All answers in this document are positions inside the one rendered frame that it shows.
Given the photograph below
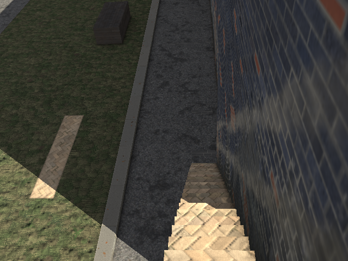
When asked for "stairs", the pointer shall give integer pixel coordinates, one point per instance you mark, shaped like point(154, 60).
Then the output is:
point(207, 227)

